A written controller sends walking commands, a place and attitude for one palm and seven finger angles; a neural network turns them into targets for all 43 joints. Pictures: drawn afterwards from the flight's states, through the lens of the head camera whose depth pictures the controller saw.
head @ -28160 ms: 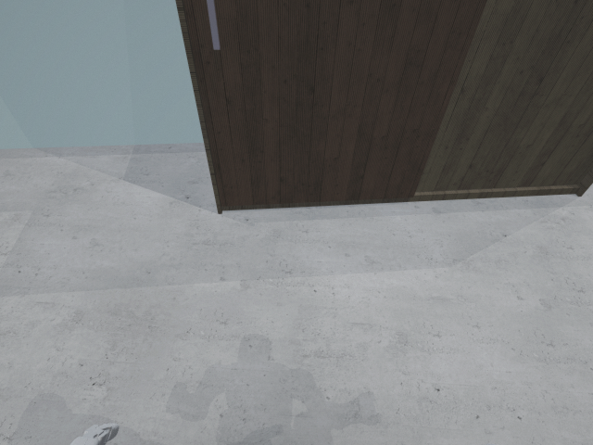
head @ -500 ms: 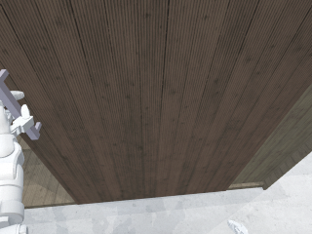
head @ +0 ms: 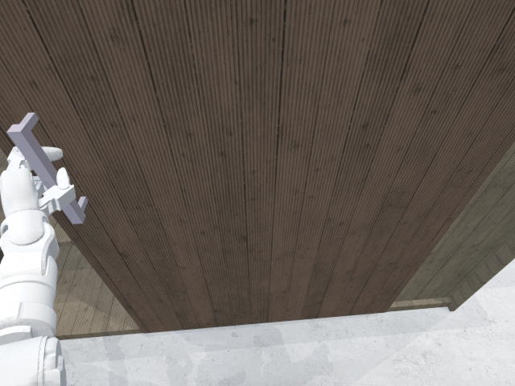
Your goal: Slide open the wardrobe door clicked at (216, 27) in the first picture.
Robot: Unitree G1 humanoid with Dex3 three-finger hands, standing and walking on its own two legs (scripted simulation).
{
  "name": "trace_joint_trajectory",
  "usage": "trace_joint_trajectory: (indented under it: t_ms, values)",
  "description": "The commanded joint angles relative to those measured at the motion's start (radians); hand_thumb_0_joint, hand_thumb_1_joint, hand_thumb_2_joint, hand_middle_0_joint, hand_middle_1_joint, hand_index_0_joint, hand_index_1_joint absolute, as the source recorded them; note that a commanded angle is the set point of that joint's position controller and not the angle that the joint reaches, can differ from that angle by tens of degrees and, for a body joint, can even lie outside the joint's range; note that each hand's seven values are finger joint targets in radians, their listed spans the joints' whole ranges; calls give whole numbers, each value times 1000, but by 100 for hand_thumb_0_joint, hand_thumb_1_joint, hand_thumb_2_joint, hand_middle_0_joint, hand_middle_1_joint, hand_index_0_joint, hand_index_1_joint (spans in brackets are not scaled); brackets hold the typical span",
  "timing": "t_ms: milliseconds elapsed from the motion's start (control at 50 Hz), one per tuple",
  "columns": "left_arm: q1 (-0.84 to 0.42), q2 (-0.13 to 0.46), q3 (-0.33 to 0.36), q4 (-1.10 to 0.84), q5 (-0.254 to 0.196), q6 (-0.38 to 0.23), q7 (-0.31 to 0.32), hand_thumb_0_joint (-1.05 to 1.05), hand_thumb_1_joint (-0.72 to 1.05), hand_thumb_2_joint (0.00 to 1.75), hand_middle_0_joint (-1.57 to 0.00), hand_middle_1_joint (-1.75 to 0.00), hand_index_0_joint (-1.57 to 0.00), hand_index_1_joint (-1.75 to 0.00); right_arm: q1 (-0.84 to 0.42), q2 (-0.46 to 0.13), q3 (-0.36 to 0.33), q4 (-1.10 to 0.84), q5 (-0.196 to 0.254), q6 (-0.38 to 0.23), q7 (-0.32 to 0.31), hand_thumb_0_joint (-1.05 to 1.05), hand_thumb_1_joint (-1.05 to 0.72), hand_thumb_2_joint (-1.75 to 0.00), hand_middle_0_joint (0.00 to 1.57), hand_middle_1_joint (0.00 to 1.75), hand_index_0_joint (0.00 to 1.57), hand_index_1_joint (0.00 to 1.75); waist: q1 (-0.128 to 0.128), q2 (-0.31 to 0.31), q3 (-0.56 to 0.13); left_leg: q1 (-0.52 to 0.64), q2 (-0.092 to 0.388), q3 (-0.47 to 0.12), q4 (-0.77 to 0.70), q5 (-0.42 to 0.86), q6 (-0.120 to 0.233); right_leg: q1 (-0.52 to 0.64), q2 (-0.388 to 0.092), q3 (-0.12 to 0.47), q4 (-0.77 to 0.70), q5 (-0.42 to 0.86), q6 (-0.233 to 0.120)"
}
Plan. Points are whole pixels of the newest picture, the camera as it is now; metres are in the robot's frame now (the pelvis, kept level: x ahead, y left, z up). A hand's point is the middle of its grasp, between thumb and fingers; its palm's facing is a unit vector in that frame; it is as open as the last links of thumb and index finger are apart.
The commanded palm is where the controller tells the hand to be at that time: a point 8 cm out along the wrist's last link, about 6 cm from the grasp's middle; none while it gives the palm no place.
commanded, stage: stop walking and hold the door there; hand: left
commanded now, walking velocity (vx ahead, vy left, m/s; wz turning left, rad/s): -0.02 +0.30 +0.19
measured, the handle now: (56, 173) +0.41 +0.36 +0.12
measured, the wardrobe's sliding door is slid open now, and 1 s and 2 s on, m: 0.61 0.61 0.61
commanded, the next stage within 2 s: loosen the grip on the handle in 1.22 s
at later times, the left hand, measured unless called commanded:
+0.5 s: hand (65, 194) +0.37 +0.33 +0.11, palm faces +0.31 -0.94 -0.17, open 5.6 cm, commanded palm +0.34 +0.34 +0.10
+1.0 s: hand (68, 192) +0.37 +0.32 +0.12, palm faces +0.39 -0.91 -0.17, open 5.7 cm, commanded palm +0.34 +0.34 +0.10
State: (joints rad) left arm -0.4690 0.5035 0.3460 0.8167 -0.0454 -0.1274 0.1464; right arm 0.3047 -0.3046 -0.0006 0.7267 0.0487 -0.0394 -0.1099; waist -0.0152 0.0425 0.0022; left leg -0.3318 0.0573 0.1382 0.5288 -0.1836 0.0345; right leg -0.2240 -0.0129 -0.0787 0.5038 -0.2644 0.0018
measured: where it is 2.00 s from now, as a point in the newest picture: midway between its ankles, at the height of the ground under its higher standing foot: outside the picture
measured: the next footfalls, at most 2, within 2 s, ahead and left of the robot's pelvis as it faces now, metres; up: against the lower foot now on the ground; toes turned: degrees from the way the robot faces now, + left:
left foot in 0.22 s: +0.07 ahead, +0.18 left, +0.00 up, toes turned +2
right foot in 0.76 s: -0.06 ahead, -0.05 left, +0.00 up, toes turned +1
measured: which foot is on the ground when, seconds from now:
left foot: down 0.00-0.02, up 0.04-0.20, down 0.22-1.00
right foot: down 0.00-0.24, up 0.26-0.74, down 0.76-1.00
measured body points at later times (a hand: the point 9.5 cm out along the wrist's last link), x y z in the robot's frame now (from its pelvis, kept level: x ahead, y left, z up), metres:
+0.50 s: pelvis -0.04 +0.10 +0.00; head +0.00 +0.11 +0.45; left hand +0.35 +0.38 +0.12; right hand +0.11 -0.10 -0.11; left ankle +0.03 +0.18 -0.73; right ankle -0.07 -0.02 -0.69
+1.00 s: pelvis -0.05 +0.06 +0.00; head -0.02 +0.06 +0.44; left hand +0.34 +0.37 +0.13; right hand +0.05 -0.22 -0.12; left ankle +0.03 +0.18 -0.73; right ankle -0.10 -0.04 -0.73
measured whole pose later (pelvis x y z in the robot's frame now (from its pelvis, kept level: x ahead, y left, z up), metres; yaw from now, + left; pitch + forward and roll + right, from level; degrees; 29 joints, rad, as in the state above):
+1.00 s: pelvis -0.05 +0.06 +0.00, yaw +1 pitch +0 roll -1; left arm -0.65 0.43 0.24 0.80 -0.09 -0.07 0.11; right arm 0.28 -0.31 0.01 0.73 0.05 -0.05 -0.10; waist -0.02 0.02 0.08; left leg -0.39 0.08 0.11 0.54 -0.15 0.01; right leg -0.17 0.02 -0.08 0.54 -0.37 -0.03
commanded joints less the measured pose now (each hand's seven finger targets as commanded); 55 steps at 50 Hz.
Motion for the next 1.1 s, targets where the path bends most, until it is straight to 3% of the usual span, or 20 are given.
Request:
trace_joint_trajectory:
  t_ms: [0, 60, 100, 120, 160, 180, 200, 220, 260, 320, 380, 440, 520, 600, 680, 780, 820, 940, 1040, 1080]
  values:
    - [-325, 246, -4, -138, 34, -51, -25, 0, 90, 90, -45, -140, -45, -140, -74, -141, -55, -124, -2, -14, 3, 0, -90, -90, 20, 30, 20, 30, 10, -120, -172, -21, 16, -117, 145, -105, -46, 81, -354, 291, -140, 319, -112]
    - [-334, 272, 31, -121, 42, -53, -31, 0, 90, 90, -45, -140, -45, -140, -92, -135, -57, -127, 0, -10, 12, 0, -90, -90, 20, 30, 20, 30, 41, -223, -131, -179, 5, -174, 294, -300, -47, 179, -450, 301, -112, 556, -158]
    - [-347, 227, 14, -131, 41, -55, -39, 0, 90, 90, -45, -140, -45, -140, -83, -123, -53, -118, -10, -15, 14, 0, -90, -90, 20, 30, 20, 30, 21, -294, -132, -113, 21, -172, 252, -269, -47, 131, -427, 208, -76, 559, -125]
    - [-343, 252, 27, -116, 38, -56, -41, 0, 90, 90, -45, -140, -45, -140, -91, -129, -53, -103, -14, -12, 13, 0, -90, -90, 20, 30, 20, 30, 8, -268, -126, -44, 19, -156, 169, -211, -50, 85, -406, 157, -49, 538, -99]
    - [-359, 188, -21, -162, 38, -70, -50, 0, 90, 90, -45, -140, -45, -140, -100, -110, -49, -102, -15, -5, 11, 0, -90, -90, 20, 30, 20, 30, -12, -203, -137, 126, -7, -104, -8, -13, -62, -21, -346, 74, 38, 417, -41]
    - [-385, 137, -65, -215, 32, -83, -56, 0, 90, 90, -45, -140, -45, -140, -121, -106, -49, -111, -17, -5, 9, 0, -90, -90, 20, 30, 20, 30, -14, -118, -136, 187, 15, -87, -67, 100, -52, -72, -280, 23, 120, 309, -12]
    - [-419, 98, -90, -295, 25, -103, -61, 0, 90, 90, -45, -140, -45, -140, -121, -133, -56, -130, -19, -12, 5, 0, -90, -90, 20, 30, 20, 30, -4, 83, -162, 197, 141, -256, -122, 267, 12, -130, -149, -31, 269, 97, 34]
    - [-461, 56, -146, -369, 16, -118, -70, 0, 90, 90, -45, -140, -45, -140, -122, -129, -50, -149, -13, -10, 2, 0, -90, -90, 20, 30, 20, 30, -16, 285, -189, 231, 270, -402, -170, 439, 105, -213, -64, -22, 467, -308, 52]
    - [-442, -66, -226, -410, 21, -114, -83, 0, 90, 90, -45, -140, -45, -140, -114, -77, -29, -168, -17, -24, 16, 0, -90, -90, 20, 30, 20, 30, -23, 144, -226, 212, 295, -433, -227, 186, 129, -226, -56, 42, 603, -347, 24]
    - [-497, -128, -282, -475, -5, -76, -74, 0, 90, 90, -45, -140, -45, -140, -110, -82, -32, -145, -8, -52, 5, 0, -90, -90, 20, 30, 20, 30, -30, -28, -283, 365, 270, -382, -175, 276, 115, -250, -40, 73, 527, -202, 36]
    - [-516, -123, -291, -469, 7, -44, -72, 0, 90, 90, -45, -140, -45, -140, -113, -75, -19, -130, -19, -60, 16, 0, -90, -90, 20, 30, 20, 30, -24, 95, -306, 392, 258, -323, -195, 235, 86, -240, -34, 73, 459, -162, 28]
    - [-528, -84, -270, -459, 9, -26, -69, 0, 90, 90, -45, -140, -45, -140, -117, -67, 1, -134, -27, -61, 19, 0, -90, -90, 20, 30, 20, 30, -24, 142, -297, 383, 278, -351, -228, 149, 87, -221, -21, 72, 388, -175, 20]
    - [-552, -99, -287, -463, -3, -11, -70, 0, 90, 90, -45, -140, -45, -140, -120, -64, 12, -143, -31, -68, 20, 0, -90, -90, 20, 30, 20, 30, -26, 99, -293, 397, 287, -362, -228, 196, 92, -171, -1, 61, 273, -193, 15]
    - [-576, -128, -301, -448, -12, -1, -69, 0, 90, 90, -45, -140, -45, -140, -111, -67, 5, -144, -27, -75, 27, 0, -90, -90, 20, 30, 20, 30, -27, 141, -339, 406, 259, -304, -239, 139, 61, -93, 24, 23, 171, -196, 5]
    - [-592, -71, -254, -418, -9, -7, -69, 0, 90, 90, -45, -140, -45, -140, -101, -83, -3, -146, -24, -79, 29, 0, -90, -90, 20, 30, 20, 30, -18, 160, -374, 402, 214, -228, -170, 198, 31, 3, 23, 4, -17, -107, -6]
    - [-584, 16, -194, -352, -4, -21, -70, 0, 90, 90, -45, -140, -45, -140, -100, -93, -10, -147, -25, -73, 23, 0, -90, -90, 20, 30, 20, 30, -22, 86, -335, 253, 148, -165, -73, 155, -22, 62, -104, 104, -104, 62, -52]
    - [-586, 40, -185, -304, -11, -16, -69, 0, 90, 90, -45, -140, -45, -140, -86, -102, -12, -136, -5, -65, 12, 0, -90, -90, 20, 30, 20, 30, -21, -41, -322, 211, 137, -171, -48, 158, -15, 80, -108, 105, -80, 110, -34]
    - [-573, 70, -157, -259, -8, -29, -67, 0, 90, 90, -45, -140, -45, -140, -73, -113, -16, -126, -1, -53, -2, 0, -90, -90, 20, 30, 20, 30, -16, 47, -324, 207, 142, -156, 13, 310, 2, 82, -134, 129, -25, 301, -19]
    - [-526, 135, -106, -210, -3, -32, -62, 0, 90, 90, -45, -140, -45, -140, -62, -123, -19, -116, 1, -39, -11, 0, -90, -90, 20, 30, 20, 30, -9, -9, -283, 148, 126, -138, 44, 312, -5, 111, -155, 145, -31, 420, -19]
    - [-538, 98, -138, -234, -3, -37, -67, 0, 90, 90, -45, -140, -45, -140, -67, -118, -17, -122, 2, -37, -11, 0, -90, -90, 20, 30, 20, 30, -10, -18, -286, 146, 115, -130, 54, 314, -10, 120, -158, 140, -21, 470, -16]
